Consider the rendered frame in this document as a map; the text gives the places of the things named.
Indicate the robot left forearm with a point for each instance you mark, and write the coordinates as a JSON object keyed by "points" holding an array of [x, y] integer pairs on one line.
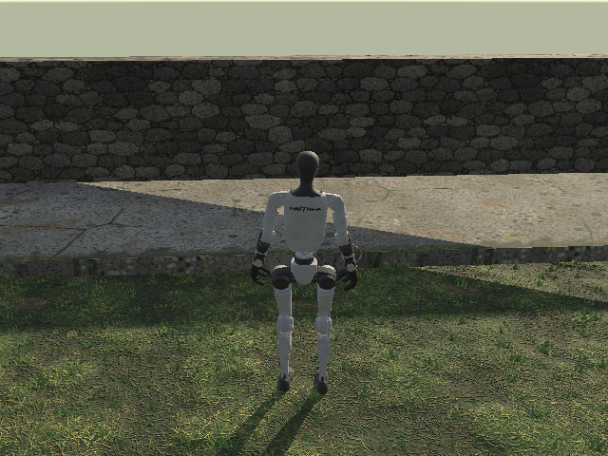
{"points": [[261, 251]]}

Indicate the robot right shin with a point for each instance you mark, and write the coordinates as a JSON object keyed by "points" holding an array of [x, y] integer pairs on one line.
{"points": [[323, 350]]}

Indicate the robot left foot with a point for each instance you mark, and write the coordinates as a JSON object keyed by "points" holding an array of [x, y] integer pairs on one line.
{"points": [[284, 383]]}

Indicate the robot left hand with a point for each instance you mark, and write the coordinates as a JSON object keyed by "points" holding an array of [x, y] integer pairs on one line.
{"points": [[259, 270]]}

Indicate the robot right hand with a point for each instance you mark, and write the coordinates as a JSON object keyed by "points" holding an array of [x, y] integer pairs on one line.
{"points": [[353, 276]]}

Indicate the robot right upper arm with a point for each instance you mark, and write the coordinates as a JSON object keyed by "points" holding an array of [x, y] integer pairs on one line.
{"points": [[336, 203]]}

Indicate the robot right forearm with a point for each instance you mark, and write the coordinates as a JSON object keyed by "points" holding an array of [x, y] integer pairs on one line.
{"points": [[348, 255]]}

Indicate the robot left upper arm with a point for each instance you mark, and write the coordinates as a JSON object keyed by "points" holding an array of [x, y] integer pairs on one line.
{"points": [[275, 201]]}

